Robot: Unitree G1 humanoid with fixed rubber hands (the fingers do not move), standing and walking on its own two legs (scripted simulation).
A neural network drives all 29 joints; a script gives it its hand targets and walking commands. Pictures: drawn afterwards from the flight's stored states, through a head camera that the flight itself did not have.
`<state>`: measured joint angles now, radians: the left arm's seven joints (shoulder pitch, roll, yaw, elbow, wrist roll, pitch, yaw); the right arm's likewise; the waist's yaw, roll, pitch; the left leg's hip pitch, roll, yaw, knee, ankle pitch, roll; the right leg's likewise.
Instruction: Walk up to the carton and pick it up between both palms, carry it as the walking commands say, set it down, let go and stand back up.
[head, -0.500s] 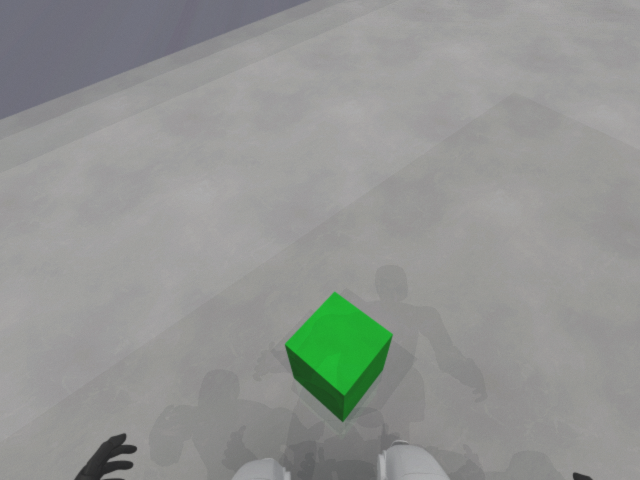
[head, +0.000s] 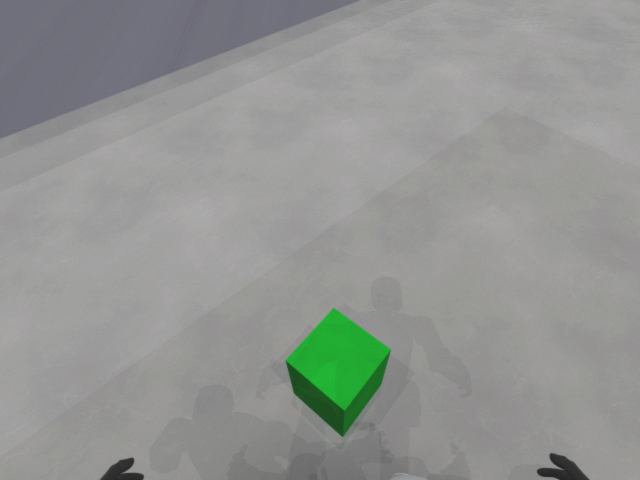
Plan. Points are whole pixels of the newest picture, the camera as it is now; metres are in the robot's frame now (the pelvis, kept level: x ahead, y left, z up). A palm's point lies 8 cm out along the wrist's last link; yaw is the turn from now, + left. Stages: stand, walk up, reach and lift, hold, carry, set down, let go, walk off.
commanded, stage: walk up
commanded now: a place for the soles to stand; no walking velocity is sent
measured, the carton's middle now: (338, 373) +0.47 +0.01 -0.62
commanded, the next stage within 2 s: none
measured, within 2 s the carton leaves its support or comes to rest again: neither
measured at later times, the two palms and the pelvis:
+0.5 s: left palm out of the picture +0.06 +0.47 -0.07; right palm out of the picture +0.12 -0.26 -0.12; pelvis +0.00 +0.09 -0.03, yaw -4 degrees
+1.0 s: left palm out of the picture +0.26 +0.57 -0.10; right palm out of the picture +0.10 -0.14 -0.17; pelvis +0.09 +0.24 -0.07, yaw -15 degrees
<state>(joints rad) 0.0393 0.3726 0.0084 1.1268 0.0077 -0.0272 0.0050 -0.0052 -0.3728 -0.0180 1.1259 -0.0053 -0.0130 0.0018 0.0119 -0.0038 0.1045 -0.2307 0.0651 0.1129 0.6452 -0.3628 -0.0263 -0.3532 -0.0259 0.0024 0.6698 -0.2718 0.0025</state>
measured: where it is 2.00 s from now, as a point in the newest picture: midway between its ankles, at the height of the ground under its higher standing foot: outside the picture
